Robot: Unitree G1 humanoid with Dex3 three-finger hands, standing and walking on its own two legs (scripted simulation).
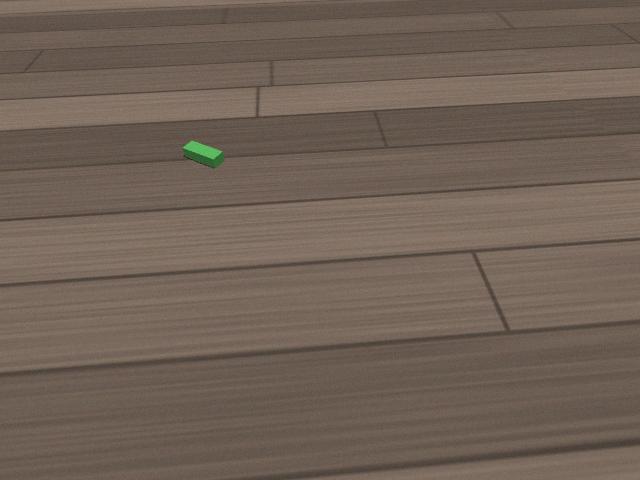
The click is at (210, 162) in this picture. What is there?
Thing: lying carton
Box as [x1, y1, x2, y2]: [183, 141, 224, 167]
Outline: 183,147 185,156 216,167 224,160 222,151 194,141 189,142
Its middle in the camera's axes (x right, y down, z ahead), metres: -0.60 -0.42 +2.02
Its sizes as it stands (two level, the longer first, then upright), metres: 0.205 0.074 0.056
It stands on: the floor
